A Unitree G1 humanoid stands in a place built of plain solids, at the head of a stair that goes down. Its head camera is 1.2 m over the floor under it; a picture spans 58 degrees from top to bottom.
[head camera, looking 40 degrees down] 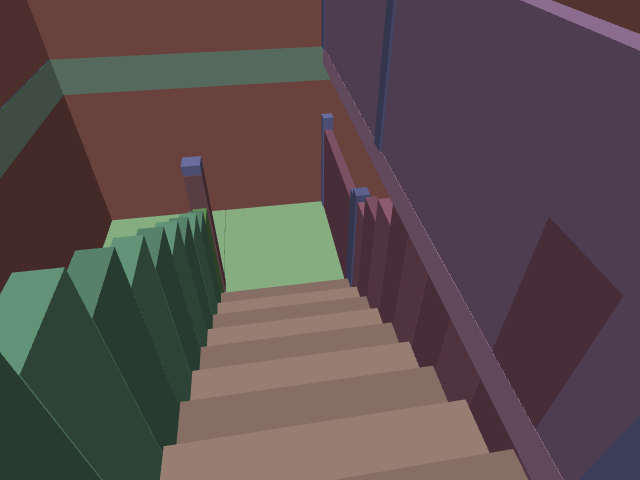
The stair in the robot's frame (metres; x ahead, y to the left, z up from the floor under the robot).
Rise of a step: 0.17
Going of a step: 0.27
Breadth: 1.13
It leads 9 degrees to the left of straight ahead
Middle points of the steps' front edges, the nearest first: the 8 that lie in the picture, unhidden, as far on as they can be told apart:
0.80 0.00 -0.34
1.06 0.04 -0.52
1.33 0.08 -0.69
1.60 0.12 -0.86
1.86 0.17 -1.04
2.13 0.21 -1.21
2.40 0.25 -1.38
2.66 0.30 -1.55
